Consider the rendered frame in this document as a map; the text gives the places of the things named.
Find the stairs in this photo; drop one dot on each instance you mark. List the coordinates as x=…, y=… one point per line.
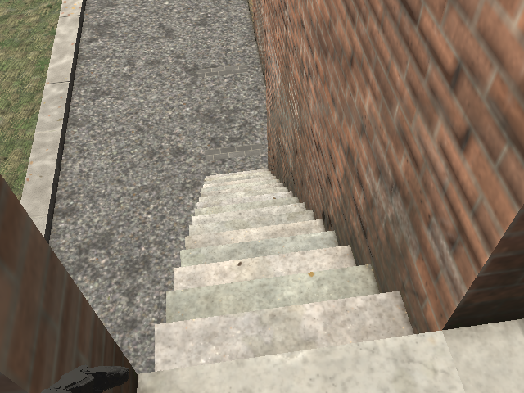
x=260, y=276

